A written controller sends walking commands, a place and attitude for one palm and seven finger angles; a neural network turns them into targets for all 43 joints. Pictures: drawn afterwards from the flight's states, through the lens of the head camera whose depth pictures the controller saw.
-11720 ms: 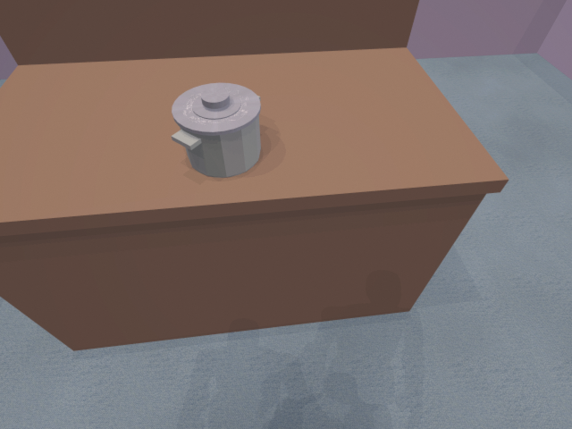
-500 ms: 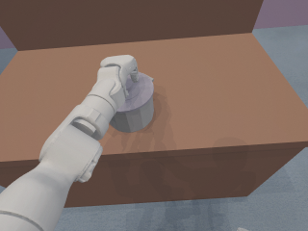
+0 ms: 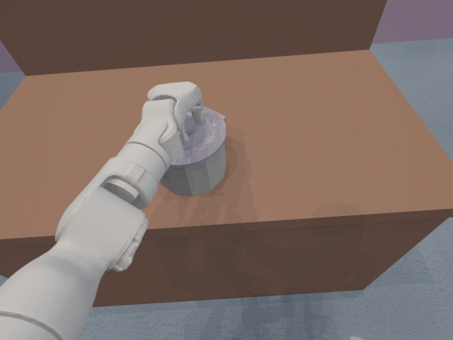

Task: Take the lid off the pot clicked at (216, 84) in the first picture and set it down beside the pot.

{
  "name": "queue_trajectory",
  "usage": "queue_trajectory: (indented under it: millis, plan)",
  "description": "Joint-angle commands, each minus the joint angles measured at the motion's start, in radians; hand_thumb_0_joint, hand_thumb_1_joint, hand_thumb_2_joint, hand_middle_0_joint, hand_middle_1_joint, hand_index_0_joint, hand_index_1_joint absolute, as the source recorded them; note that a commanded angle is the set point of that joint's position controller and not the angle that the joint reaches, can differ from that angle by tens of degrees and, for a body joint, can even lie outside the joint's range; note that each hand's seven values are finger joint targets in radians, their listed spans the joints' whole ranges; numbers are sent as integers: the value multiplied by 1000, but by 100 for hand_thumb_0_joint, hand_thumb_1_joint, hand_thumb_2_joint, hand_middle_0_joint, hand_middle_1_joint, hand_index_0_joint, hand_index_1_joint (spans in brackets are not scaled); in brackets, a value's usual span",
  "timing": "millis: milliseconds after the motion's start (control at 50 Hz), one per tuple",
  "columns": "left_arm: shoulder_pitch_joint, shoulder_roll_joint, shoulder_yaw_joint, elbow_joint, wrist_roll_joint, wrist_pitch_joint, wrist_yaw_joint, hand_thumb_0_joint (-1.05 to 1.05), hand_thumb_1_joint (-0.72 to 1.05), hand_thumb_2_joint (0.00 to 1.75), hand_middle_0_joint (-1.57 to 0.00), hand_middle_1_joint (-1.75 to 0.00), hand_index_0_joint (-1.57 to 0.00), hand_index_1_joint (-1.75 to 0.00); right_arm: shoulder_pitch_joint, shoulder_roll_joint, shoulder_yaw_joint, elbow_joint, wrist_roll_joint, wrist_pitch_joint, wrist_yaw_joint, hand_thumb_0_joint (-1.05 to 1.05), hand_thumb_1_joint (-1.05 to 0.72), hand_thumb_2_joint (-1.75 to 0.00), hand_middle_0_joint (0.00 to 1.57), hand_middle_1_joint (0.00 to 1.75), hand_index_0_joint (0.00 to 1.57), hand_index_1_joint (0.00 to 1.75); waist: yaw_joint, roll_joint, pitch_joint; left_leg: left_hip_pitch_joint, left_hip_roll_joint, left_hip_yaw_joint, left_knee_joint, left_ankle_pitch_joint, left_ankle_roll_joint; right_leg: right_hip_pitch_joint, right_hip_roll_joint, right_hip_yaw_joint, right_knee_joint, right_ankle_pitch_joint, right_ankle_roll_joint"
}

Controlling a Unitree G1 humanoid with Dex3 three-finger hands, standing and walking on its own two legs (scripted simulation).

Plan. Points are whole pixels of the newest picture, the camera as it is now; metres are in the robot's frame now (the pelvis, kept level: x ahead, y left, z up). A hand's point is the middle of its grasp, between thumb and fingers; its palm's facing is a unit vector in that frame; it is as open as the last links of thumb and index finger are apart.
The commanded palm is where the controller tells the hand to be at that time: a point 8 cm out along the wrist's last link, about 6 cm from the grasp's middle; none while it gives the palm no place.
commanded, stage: close the fingers and squeeze the knob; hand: left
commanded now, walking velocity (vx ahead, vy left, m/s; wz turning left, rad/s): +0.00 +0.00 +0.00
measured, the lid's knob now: (182, 126) +0.50 +0.06 +0.10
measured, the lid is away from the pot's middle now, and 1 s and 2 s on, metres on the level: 0.01 0.00 0.00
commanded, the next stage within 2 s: lift the lid straight up in 0.28 s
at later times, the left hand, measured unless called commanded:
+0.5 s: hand (180, 126) +0.47 +0.06 +0.13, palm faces -0.34 -0.03 -0.94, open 8.0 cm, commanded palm +0.47 +0.06 +0.20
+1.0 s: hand (177, 111) +0.47 +0.06 +0.16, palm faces -0.32 -0.05 -0.95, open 8.0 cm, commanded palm +0.47 +0.07 +0.24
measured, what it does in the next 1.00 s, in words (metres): stands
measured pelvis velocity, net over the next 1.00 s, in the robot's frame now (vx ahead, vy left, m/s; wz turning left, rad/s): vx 0.00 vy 0.00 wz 0.01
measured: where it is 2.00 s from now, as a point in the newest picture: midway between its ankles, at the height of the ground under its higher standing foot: outside the picture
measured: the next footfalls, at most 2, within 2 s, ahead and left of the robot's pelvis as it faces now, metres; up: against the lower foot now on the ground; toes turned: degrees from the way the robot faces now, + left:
none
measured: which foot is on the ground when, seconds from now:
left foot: down 0.00-1.00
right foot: down 0.00-1.00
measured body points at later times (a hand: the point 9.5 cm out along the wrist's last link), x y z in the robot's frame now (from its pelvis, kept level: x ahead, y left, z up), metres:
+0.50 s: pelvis +0.00 +0.00 +0.00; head +0.03 -0.04 +0.45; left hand +0.48 +0.06 +0.18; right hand +0.07 -0.26 -0.14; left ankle -0.02 +0.08 -0.74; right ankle -0.01 -0.12 -0.74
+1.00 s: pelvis +0.00 +0.00 +0.00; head +0.03 -0.04 +0.45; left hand +0.48 +0.06 +0.22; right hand +0.09 -0.25 -0.14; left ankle -0.02 +0.08 -0.74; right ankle -0.01 -0.12 -0.74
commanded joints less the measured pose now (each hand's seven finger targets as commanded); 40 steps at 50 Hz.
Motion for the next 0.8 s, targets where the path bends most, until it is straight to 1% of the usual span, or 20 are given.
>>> queue_trajectory:
  millis: [0, 20, 80, 100, 120, 160, 220, 260, 280, 320, 400, 440, 520, 560, 580, 600, 640, 700, 740, 780]
  plan:
    - [-579, 145, 41, -159, 26, 5, 46, 0, 36, 104, -68, -95, -77, -100, -10, -115, -34, -92, 6, -27, -2, 0, -90, -90, 20, 30, 20, 30, -23, -142, -395, 222, 21, -54, -7, 332, 10, 95, 32, -32, -16, 386, -34]
    - [-594, 104, 9, -156, 20, 8, 45, 0, 37, 105, -68, -95, -77, -100, -10, -111, -37, -91, 9, -30, -2, 0, -90, -90, 20, 30, 20, 30, -32, -148, -384, 228, 22, -57, -5, 333, 10, 78, 33, -36, -16, 378, -34]
    - [-614, 151, 52, -190, 17, -5, 48, 0, 41, 106, -70, -95, -78, -101, -10, -112, -37, -93, 0, -42, -1, 0, -90, -90, 20, 30, 20, 30, -19, -117, -439, 255, 22, -65, 4, 363, 8, 99, 30, -28, -8, 396, -37]
    - [-586, 140, 48, -160, 16, -1, 47, 0, 42, 107, -70, -95, -78, -101, -5, -110, -37, -90, 0, -42, -2, 0, -90, -90, 20, 30, 20, 30, -18, -142, -440, 250, 20, -64, 3, 361, 9, 107, 31, -30, -9, 398, -35]
    - [-568, 132, 40, -126, 16, 7, 45, 0, 43, 107, -70, -95, -79, -102, -5, -114, -36, -83, 3, -36, -3, 0, -90, -90, 20, 30, 20, 30, -23, -158, -403, 230, 22, -61, -3, 349, 8, 95, 32, -33, -13, 390, -35]
    - [-596, 137, 53, -178, 4, -4, 43, 0, 45, 108, -71, -95, -79, -102, -4, -114, -38, -91, 1, -44, -3, 0, -90, -90, 20, 30, 20, 30, -21, -171, -429, 234, 21, -60, 2, 369, 13, 115, 28, -29, -14, 420, -34]
    - [-592, 110, 23, -147, 12, 4, 42, 0, 48, 109, -72, -96, -81, -103, -5, -113, -36, -82, 4, -43, -2, 0, -90, -90, 20, 30, 20, 30, -27, -157, -397, 226, 19, -56, -2, 345, 11, 95, 31, -33, -14, 401, -33]
    - [-578, 144, 59, -147, 2, -1, 40, 0, 50, 109, -73, -96, -82, -103, -1, -119, -36, -86, 2, -43, -6, 0, -90, -90, 20, 30, 20, 30, -21, -179, -400, 213, 18, -56, -2, 347, 15, 114, 28, -27, -19, 412, -34]
    - [-589, 161, 62, -144, 11, 0, 41, 0, 51, 109, -73, -96, -82, -104, -8, -119, -32, -86, 2, -43, -6, 0, -90, -90, 20, 30, 20, 30, -21, -161, -404, 208, 17, -55, -5, 330, 13, 118, 28, -24, -15, 406, -34]
    - [-581, 120, 27, -124, 15, 6, 38, 0, 52, 109, -74, -96, -82, -104, -3, -116, -34, -79, 6, -42, -6, 0, -90, -90, 20, 30, 20, 30, -30, -164, -383, 212, 18, -54, -5, 318, 13, 93, 31, -31, -18, 387, -33]
    - [-627, 196, 80, -208, 17, -15, 43, 0, 54, 109, -74, -96, -83, -104, -7, -112, -34, -95, 0, -53, -10, 0, -90, -90, 20, 30, 20, 30, -16, -136, -454, 240, 16, -56, -2, 352, 14, 146, 25, -19, -14, 429, -34]
    - [-623, 131, 22, -185, 17, -8, 39, 0, 54, 109, -74, -97, -83, -104, -8, -107, -34, -90, 9, -51, -8, 0, -90, -90, 20, 30, 20, 30, -28, -142, -411, 239, 18, -59, -3, 346, 13, 109, 29, -28, -17, 408, -33]
    - [-684, 225, 90, -268, 15, -23, 53, 0, 54, 109, -74, -97, -83, -104, -10, -105, -34, -94, 3, -76, -9, 0, -90, -90, 20, 30, 20, 30, -9, -116, -480, 278, 17, -67, 0, 389, 12, 151, 27, -19, -10, 444, -34]
    - [-686, 183, 62, -295, 11, -30, 48, 0, 54, 109, -74, -97, -83, -104, -9, -101, -38, -99, 3, -83, -5, 0, -90, -90, 20, 30, 20, 30, -10, -123, -497, 297, 19, -72, 11, 456, 13, 150, 25, -21, -9, 476, -34]
    - [-688, 209, 76, -298, 16, -29, 50, 0, 54, 109, -74, -97, -83, -104, -17, -102, -38, -97, 3, -87, -1, 0, -90, -90, 20, 30, 20, 30, -6, -128, -493, 296, 21, -73, 11, 439, 12, 155, 27, -20, -8, 472, -32]
    - [-646, 219, 84, -231, 24, -15, 51, 0, 54, 109, -74, -97, -83, -104, -17, -106, -37, -87, 5, -81, -1, 0, -90, -90, 20, 30, 20, 30, -5, -136, -455, 273, 19, -67, 5, 415, 11, 146, 28, -22, -9, 456, -33]
    - [-648, 162, 39, -191, 23, 12, 47, 0, 54, 109, -74, -97, -83, -104, -15, -109, -32, -77, 11, -72, 0, 0, -90, -90, 20, 30, 20, 30, -17, -162, -399, 240, 17, -62, -10, 368, 8, 117, 31, -31, -16, 425, -33]
    - [-731, 225, 85, -264, 14, 5, 45, 0, 54, 109, -74, -97, -83, -104, -24, -108, -31, -87, 3, -88, -5, 0, -90, -90, 20, 30, 20, 30, -9, -123, -457, 268, 10, -64, -11, 349, 9, 146, 25, -21, -13, 425, -34]
    - [-722, 222, 75, -244, 29, 7, 36, 0, 54, 109, -74, -97, -83, -104, -22, -105, -31, -85, 3, -91, -6, 0, -90, -90, 20, 30, 20, 30, -10, -134, -470, 274, 12, -67, -3, 378, 11, 150, 24, -20, -9, 446, -34]
    - [-698, 261, 108, -241, 33, 3, 28, 0, 54, 109, -74, -97, -83, -104, -27, -108, -30, -91, 0, -92, -6, 0, -90, -90, 20, 30, 20, 30, 1, -161, -471, 254, 9, -63, -4, 390, 13, 183, 22, -15, -11, 475, -33]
